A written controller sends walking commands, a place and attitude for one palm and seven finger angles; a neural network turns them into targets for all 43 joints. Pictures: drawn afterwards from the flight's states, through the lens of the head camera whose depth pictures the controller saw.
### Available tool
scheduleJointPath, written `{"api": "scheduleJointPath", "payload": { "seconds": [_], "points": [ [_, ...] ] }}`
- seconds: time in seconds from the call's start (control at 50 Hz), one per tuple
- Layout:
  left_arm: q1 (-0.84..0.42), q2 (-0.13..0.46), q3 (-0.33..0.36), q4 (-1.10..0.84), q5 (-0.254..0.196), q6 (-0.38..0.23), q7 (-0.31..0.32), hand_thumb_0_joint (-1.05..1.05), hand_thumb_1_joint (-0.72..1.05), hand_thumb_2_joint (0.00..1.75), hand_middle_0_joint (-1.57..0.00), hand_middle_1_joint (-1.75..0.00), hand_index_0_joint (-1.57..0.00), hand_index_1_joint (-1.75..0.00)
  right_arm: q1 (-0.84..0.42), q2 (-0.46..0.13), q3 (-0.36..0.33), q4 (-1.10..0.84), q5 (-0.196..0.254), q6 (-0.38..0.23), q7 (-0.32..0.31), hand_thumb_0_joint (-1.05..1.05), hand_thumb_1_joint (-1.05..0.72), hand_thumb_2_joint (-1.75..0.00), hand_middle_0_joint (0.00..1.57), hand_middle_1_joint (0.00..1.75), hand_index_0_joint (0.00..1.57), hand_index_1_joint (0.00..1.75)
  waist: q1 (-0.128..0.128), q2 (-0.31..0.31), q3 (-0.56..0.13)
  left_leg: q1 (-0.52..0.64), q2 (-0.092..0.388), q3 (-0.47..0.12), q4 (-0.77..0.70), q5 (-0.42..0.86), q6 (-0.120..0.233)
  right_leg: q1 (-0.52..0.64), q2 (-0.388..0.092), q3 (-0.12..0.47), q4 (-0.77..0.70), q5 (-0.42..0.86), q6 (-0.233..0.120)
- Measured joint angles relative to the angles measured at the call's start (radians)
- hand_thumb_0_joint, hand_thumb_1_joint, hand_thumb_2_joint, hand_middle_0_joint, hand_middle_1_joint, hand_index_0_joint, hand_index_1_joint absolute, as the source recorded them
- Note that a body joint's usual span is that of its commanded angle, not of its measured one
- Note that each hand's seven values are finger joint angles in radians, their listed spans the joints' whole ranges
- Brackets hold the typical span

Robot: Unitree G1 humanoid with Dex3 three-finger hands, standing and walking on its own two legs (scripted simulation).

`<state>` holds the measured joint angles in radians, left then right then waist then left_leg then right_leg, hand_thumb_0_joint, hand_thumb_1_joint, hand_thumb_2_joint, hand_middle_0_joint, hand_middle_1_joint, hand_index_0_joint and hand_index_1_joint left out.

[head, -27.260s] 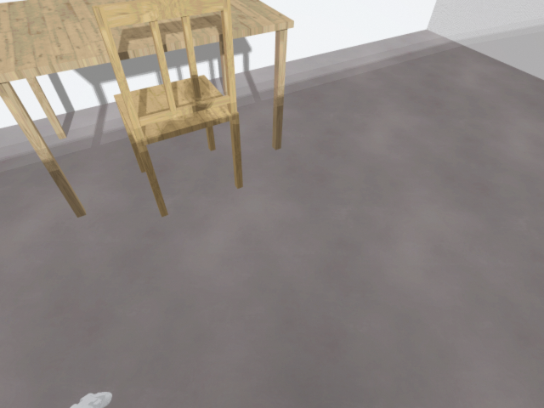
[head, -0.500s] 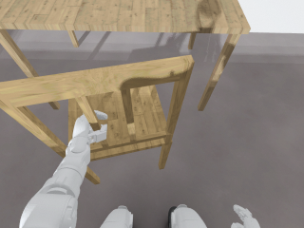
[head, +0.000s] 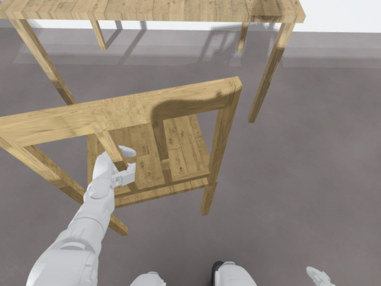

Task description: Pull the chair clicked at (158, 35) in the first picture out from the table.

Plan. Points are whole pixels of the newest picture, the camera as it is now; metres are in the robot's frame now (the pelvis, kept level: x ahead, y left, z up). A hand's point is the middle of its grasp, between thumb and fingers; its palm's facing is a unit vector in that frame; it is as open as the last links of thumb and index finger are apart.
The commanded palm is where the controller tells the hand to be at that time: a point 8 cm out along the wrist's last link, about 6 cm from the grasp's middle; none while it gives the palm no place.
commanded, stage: step backward, pulling the chair out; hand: left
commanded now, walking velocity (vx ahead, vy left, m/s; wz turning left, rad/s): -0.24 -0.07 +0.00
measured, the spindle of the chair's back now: (121, 164) +0.39 +0.17 -0.06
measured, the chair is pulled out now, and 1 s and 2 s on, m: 0.46 0.69 0.68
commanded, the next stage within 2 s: stop walking, hand still on the chair in 0.08 s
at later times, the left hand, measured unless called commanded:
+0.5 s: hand (110, 249) +0.20 +0.17 -0.06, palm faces +0.06 -0.98 -0.20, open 5.7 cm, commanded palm +0.18 +0.22 -0.04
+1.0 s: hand (94, 275) +0.15 +0.19 -0.06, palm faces +0.07 -0.98 -0.20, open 5.7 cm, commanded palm +0.13 +0.24 -0.04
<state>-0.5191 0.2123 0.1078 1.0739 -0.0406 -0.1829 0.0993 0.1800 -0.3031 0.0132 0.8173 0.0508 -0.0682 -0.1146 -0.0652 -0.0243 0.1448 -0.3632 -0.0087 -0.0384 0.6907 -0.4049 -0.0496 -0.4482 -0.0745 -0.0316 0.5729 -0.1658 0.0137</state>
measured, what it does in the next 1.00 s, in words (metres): steps on the spot: left foot, then right foot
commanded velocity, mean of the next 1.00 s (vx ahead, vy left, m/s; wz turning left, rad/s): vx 0.05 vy -0.02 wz -0.01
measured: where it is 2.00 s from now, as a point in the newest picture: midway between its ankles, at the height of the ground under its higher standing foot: outside the picture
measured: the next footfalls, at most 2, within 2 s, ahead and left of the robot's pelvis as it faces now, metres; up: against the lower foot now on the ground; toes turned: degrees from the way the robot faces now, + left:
left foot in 0.04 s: +0.01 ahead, +0.15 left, +0.00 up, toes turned -1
right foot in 0.24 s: -0.01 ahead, -0.12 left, +0.00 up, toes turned -2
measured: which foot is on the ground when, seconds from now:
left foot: up 0.00-0.02, down 0.04-1.00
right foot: down 0.00-0.08, up 0.10-0.22, down 0.24-1.00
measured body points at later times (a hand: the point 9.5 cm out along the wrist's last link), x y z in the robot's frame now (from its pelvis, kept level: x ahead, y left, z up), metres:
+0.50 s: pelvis -0.10 +0.02 +0.00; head -0.08 +0.01 +0.45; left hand +0.19 +0.22 -0.05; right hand -0.01 -0.24 -0.12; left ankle -0.03 +0.15 -0.72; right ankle -0.05 -0.12 -0.72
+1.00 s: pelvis -0.08 +0.03 +0.01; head -0.09 +0.03 +0.46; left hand +0.14 +0.24 -0.05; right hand +0.04 -0.21 -0.10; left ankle -0.03 +0.15 -0.73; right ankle -0.05 -0.12 -0.73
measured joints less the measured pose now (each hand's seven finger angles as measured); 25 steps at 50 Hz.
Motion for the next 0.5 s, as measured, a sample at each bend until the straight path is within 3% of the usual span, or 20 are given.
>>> {"api": "scheduleJointPath", "payload": {
  "seconds": [0.04, 0.08, 0.18, 0.24, 0.28, 0.36, 0.5],
  "points": [
    [-0.008, -0.005, -0.031, -0.014, 0.004, 0.015, -0.002, 0.06, 0.64, 0.75, -0.3, -1.22, -0.5, -1.44, 0.008, -0.016, -0.011, -0.004, 0.004, 0.002, -0.009, 0.01, -0.91, -0.9, 0.21, 0.3, 0.21, 0.3, -0.006, -0.006, -0.016, 0.065, 0.008, 0.015, -0.132, 0.114, 0.012, -0.035, -0.022, -0.006, 0.018, 0.009, 0.015],
    [-0.023, 0.006, -0.053, -0.021, 0.003, 0.029, -0.004, 0.06, 0.64, 0.75, -0.29, -1.23, -0.5, -1.44, 0.004, -0.005, -0.017, -0.014, 0.004, 0.015, -0.013, 0.01, -0.91, -0.9, 0.2, 0.3, 0.2, 0.3, 0.015, -0.048, 0.005, 0.069, -0.015, 0.041, -0.143, 0.133, 0.025, -0.042, -0.041, 0.02, 0.014, 0.045, 0.02],
    [-0.001, 0.002, -0.058, -0.018, -0.011, 0.039, -0.012, 0.07, 0.64, 0.75, -0.28, -1.22, -0.5, -1.44, 0.035, 0.031, -0.016, -0.06, -0.008, 0.032, -0.002, 0.01, -0.91, -0.9, 0.2, 0.3, 0.2, 0.3, 0.048, 0.0, 0.001, 0.023, 0.038, 0.039, -0.086, 0.118, 0.027, -0.006, 0.025, 0.012, 0.173, -0.186, -0.004],
    [0.045, 0.006, -0.048, -0.061, -0.007, 0.042, -0.02, 0.07, 0.63, 0.76, -0.3, -1.22, -0.5, -1.44, 0.051, 0.065, -0.005, -0.071, -0.008, 0.037, 0.021, 0.01, -0.91, -0.9, 0.2, 0.3, 0.2, 0.3, 0.068, 0.025, -0.008, -0.011, 0.068, 0.035, -0.042, 0.114, 0.013, 0.116, 0.05, 0.008, 0.028, -0.115, -0.012],
    [0.092, 0.009, -0.034, -0.107, -0.01, 0.034, -0.018, 0.07, 0.62, 0.77, -0.31, -1.23, -0.5, -1.44, 0.034, 0.078, 0.005, -0.08, -0.004, 0.044, 0.028, 0.01, -0.91, -0.9, 0.2, 0.3, 0.2, 0.3, 0.056, 0.061, 0.014, -0.015, 0.1, 0.026, -0.028, 0.116, 0.006, 0.128, 0.082, 0.001, 0.0, -0.1, -0.007],
    [0.175, -0.006, -0.023, -0.166, -0.008, 0.05, -0.008, 0.07, 0.62, 0.77, -0.31, -1.23, -0.5, -1.44, 0.035, 0.099, 0.02, -0.079, -0.002, 0.049, 0.021, 0.01, -0.9, -0.9, 0.21, 0.3, 0.21, 0.3, 0.024, 0.048, 0.012, 0.015, 0.075, 0.023, -0.079, 0.166, 0.008, 0.136, 0.058, -0.003, 0.008, -0.076, -0.003],
    [0.324, -0.047, -0.05, -0.196, 0.006, 0.047, -0.007, 0.08, 0.63, 0.76, -0.29, -1.23, -0.5, -1.44, 0.066, 0.076, 0.019, -0.073, -0.02, 0.059, 0.003, 0.01, -0.9, -0.9, 0.21, 0.3, 0.21, 0.3, 0.034, 0.049, -0.065, 0.053, 0.055, 0.043, -0.101, 0.114, 0.042, 0.16, 0.043, 0.018, 0.0, -0.137, 0.001]
  ]
}}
